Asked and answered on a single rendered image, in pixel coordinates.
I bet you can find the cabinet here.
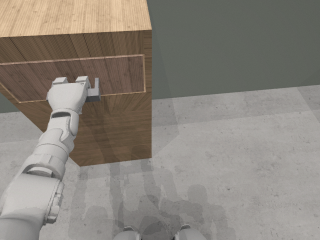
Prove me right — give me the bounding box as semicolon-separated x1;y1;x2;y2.
0;0;152;167

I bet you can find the robot left forearm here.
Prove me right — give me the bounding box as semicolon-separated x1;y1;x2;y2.
0;108;79;216

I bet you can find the left robot hand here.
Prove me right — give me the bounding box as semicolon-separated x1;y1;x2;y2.
48;76;91;115

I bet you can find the handle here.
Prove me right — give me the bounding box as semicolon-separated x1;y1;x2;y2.
46;78;101;103

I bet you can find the left robot shin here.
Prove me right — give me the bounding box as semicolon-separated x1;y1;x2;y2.
123;226;135;232

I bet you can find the robot left thigh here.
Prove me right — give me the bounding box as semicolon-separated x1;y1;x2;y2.
113;230;141;240

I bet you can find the robot left upper arm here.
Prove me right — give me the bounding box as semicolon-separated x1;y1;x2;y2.
0;173;65;240

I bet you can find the drawer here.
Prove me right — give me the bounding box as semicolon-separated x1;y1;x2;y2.
0;54;145;102

